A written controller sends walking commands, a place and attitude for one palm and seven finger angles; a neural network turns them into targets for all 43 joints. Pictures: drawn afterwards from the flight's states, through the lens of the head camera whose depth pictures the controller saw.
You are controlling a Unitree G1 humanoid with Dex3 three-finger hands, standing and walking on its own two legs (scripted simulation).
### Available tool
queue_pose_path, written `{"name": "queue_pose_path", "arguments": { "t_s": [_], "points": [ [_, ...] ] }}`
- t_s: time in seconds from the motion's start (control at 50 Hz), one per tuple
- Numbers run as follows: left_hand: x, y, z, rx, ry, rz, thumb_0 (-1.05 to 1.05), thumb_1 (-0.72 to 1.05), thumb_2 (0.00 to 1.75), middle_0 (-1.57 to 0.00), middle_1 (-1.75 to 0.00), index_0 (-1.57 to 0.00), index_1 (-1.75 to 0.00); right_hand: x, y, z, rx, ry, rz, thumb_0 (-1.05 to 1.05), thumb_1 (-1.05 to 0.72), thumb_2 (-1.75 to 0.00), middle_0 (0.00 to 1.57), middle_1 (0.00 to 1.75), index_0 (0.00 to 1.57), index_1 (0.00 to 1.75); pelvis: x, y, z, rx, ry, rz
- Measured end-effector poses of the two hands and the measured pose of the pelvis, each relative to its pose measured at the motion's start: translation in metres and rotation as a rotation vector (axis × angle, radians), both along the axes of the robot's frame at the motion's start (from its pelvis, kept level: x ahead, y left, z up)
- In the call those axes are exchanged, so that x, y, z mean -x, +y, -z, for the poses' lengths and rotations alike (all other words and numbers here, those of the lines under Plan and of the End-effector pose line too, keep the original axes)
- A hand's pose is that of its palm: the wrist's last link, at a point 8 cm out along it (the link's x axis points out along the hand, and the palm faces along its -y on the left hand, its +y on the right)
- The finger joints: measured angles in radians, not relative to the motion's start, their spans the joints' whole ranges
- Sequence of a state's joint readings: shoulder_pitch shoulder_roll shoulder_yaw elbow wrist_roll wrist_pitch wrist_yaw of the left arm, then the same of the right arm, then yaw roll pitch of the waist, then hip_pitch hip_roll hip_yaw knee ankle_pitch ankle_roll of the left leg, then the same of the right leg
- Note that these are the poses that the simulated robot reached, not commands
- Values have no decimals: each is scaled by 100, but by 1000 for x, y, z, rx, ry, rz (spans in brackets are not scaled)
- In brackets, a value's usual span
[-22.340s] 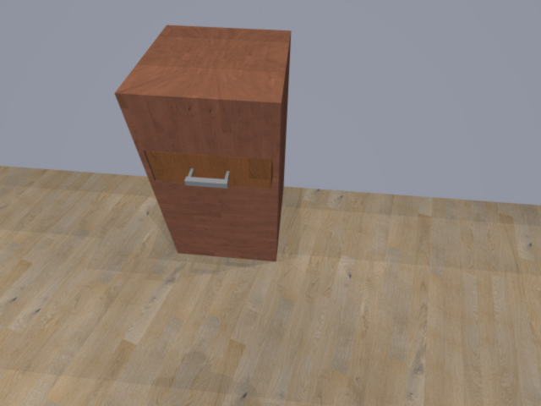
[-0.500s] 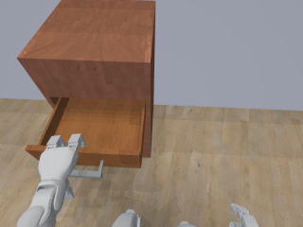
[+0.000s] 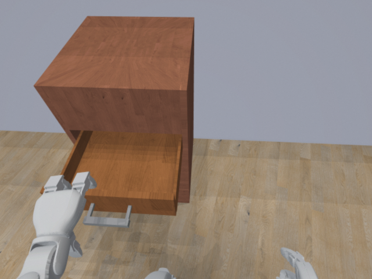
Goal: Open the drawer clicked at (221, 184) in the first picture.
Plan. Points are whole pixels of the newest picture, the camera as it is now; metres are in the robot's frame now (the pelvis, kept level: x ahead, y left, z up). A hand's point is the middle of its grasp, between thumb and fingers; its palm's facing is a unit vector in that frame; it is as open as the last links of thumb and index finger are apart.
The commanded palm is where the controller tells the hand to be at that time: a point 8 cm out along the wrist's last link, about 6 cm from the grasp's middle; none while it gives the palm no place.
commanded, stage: draw the hand back to the body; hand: left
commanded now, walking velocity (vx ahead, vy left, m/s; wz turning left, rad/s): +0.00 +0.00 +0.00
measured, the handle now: (108, 215) +0.31 +0.26 -0.19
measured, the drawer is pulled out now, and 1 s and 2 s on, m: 0.23 0.23 0.23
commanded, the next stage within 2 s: step back with the hand held close in 1.34 s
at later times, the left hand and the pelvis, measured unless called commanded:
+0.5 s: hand (62, 212) +0.22 +0.23 +0.10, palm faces +0.31 -0.80 -0.52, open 13.6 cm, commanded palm +0.18 +0.27 +0.14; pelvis +0.02 -0.01 +0.04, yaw +2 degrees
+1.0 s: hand (36, 190) +0.21 +0.21 +0.20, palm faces +0.39 -0.82 -0.41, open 9.8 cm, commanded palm +0.16 +0.26 +0.23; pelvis +0.04 -0.03 +0.06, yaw +2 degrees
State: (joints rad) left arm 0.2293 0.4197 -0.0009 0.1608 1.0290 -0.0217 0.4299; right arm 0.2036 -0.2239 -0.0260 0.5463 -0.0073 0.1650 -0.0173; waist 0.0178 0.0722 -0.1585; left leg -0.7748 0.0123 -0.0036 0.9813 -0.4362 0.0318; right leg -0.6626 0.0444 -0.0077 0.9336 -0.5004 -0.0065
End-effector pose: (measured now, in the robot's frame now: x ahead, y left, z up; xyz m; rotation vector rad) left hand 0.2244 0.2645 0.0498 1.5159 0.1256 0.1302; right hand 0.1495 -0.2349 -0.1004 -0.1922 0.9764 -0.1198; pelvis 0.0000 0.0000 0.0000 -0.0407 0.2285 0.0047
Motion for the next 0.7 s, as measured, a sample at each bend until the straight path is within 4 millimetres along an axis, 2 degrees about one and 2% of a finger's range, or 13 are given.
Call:
{"name": "queue_pose_path", "arguments": {
  "t_s": [0.08,0.18,0.36,0.44,0.5,0.58,0.7],
  "points": [
    [6,4,-14,16,30,-14,-1,-48,30,-32,-120,-32,-120,-7,3,-10,-8,-31,-14,1,-91,-90,20,30,20,29,-3,-1,-8,-3,-27,-5],
    [14,-1,-31,34,38,33,-1,-48,30,-32,-120,-32,-120,-19,5,-22,-14,-82,-32,1,-91,-90,20,30,20,29,-6,-1,-14,-6,-53,-6],
    [32,0,-64,12,-17,33,-1,-48,30,-32,-120,-32,-120,-37,8,-32,-40,-131,-65,1,-91,-90,20,30,20,29,-9,-3,-19,-12,-77,-9],
    [41,8,-69,687,-135,-223,-1,-47,31,-32,-119,-32,-119,-39,15,-45,-54,-203,-45,1,-91,-90,20,30,20,29,-13,-3,-29,-20,-150,-18],
    [43,2,-77,957,-209,-278,-1,-42,33,-31,-116,-31,-116,-39,19,-57,-43,-256,-57,1,-91,-90,20,30,20,29,-19,-5,-37,-32,-187,-26],
    [42,-8,-94,1090,-259,-232,-1,-33,37,-30,-110,-30,-110,-44,20,-70,-38,-306,-74,1,-91,-90,20,30,20,29,-24,-9,-45,-40,-220,-33],
    [43,-8,-125,1088,-307,-165,-1,-15,44,-29,-98,-29,-98,-53,11,-79,-36,-337,-72,1,-91,-90,20,30,20,30,-28,-15,-52,-43,-243,-32]
  ]
}}
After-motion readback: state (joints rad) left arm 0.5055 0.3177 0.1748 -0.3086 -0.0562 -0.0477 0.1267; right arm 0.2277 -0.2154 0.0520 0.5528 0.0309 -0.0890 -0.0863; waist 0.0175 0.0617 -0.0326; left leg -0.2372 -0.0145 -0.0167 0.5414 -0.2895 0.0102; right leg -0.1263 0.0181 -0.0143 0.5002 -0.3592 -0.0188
